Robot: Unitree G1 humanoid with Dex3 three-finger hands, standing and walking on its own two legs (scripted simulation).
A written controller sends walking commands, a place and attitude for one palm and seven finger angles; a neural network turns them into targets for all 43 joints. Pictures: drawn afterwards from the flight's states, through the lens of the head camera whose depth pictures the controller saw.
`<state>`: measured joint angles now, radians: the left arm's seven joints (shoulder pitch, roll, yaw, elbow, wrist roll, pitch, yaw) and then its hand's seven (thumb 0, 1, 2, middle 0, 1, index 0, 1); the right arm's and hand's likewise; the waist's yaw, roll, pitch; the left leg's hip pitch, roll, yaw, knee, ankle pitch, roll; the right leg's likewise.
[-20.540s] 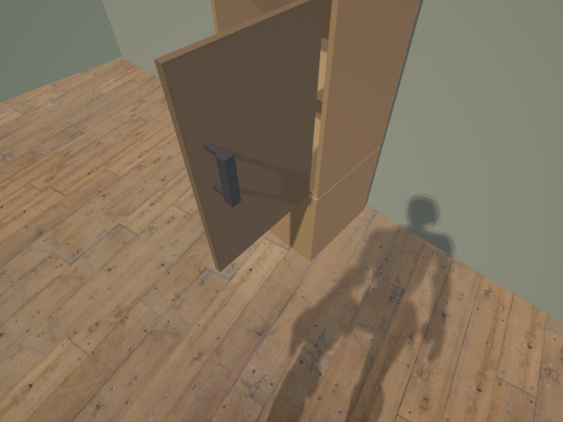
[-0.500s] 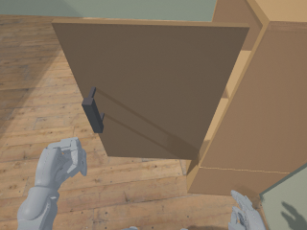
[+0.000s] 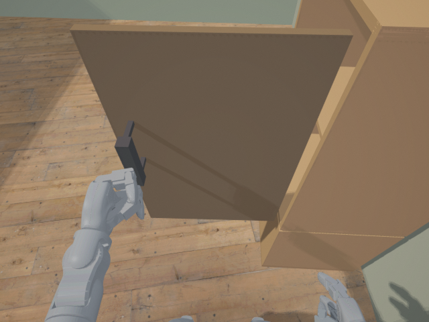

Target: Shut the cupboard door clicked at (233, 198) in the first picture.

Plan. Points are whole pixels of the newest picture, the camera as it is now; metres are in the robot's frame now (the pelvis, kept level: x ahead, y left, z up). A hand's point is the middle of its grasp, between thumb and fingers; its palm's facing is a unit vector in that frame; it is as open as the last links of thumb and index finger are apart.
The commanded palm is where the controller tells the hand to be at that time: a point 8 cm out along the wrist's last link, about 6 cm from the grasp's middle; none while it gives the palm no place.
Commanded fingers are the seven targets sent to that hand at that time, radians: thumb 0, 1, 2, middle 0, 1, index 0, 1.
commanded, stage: bring the fist close to the handle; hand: left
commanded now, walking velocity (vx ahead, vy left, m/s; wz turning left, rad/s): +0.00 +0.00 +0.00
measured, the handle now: (134, 154) +0.42 +0.18 +0.07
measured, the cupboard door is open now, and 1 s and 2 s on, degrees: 91 89 75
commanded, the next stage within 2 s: push the door shut along its arc in 0.42 s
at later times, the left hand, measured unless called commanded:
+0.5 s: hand (145, 195) +0.32 +0.14 +0.07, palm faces -0.01 -1.00 -0.03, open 3.1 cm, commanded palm +0.29 +0.20 +0.07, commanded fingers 0.00 0.90 0.90 -1.30 -1.50 -1.30 -1.50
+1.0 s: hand (149, 179) +0.35 +0.14 +0.07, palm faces -0.10 -0.99 -0.05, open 3.1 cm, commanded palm +0.35 +0.19 +0.07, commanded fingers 0.00 0.90 0.90 -1.30 -1.50 -1.30 -1.50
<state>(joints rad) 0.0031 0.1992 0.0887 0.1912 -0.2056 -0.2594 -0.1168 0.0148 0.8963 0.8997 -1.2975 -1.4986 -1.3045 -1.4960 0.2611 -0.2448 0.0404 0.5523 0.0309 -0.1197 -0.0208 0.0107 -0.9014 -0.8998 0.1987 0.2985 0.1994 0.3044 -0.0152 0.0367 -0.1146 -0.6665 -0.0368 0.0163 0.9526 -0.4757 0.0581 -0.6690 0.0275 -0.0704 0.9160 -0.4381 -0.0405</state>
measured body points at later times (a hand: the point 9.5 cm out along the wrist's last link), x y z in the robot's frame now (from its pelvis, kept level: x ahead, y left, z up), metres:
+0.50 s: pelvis +0.00 +0.00 +0.00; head +0.05 -0.01 +0.45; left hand +0.32 +0.20 +0.07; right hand +0.15 -0.24 -0.10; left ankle +0.00 +0.08 -0.69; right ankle +0.01 -0.10 -0.69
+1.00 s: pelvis -0.01 -0.01 +0.00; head +0.05 -0.01 +0.45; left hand +0.35 +0.20 +0.08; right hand +0.12 -0.26 -0.10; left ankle +0.00 +0.08 -0.69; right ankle +0.01 -0.10 -0.69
